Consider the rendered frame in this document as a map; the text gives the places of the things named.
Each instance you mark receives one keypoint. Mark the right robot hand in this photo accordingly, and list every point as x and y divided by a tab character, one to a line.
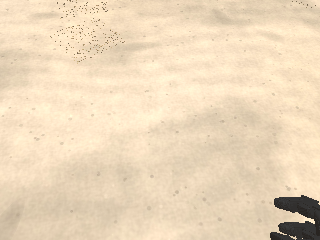
306	207

